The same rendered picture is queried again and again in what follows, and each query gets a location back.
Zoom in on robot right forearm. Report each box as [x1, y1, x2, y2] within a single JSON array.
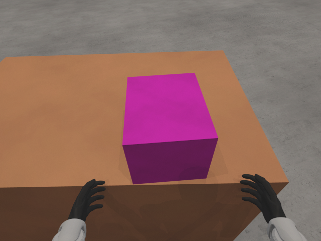
[[267, 217, 307, 241]]

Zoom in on carton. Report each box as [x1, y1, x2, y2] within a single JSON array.
[[122, 73, 218, 184]]

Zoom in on right robot hand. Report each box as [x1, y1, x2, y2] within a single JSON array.
[[240, 174, 286, 223]]

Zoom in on left robot hand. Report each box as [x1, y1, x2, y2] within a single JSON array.
[[68, 179, 106, 222]]

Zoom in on pedestal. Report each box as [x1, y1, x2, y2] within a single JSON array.
[[0, 50, 289, 241]]

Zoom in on robot left forearm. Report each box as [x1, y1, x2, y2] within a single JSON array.
[[52, 218, 86, 241]]

